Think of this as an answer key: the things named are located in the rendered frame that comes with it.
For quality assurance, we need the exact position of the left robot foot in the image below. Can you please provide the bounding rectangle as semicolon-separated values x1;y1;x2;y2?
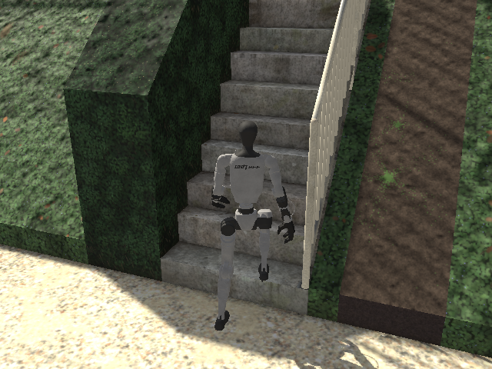
214;311;230;331

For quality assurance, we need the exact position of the robot left hand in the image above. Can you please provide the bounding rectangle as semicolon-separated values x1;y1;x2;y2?
212;196;230;208

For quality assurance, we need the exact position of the right robot upper arm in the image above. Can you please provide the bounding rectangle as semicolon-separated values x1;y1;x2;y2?
263;155;284;198

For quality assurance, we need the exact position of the left robot upper arm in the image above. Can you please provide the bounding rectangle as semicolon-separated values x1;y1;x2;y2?
213;154;231;196

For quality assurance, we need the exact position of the robot left shin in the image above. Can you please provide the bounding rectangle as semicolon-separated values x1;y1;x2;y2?
218;264;231;320

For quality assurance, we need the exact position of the robot right hand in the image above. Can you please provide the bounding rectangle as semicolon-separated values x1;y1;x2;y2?
278;221;295;243

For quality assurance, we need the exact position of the left robot forearm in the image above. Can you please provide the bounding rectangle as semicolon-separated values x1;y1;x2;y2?
211;185;221;203

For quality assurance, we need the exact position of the right robot forearm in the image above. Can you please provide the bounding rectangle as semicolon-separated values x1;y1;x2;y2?
276;186;292;223

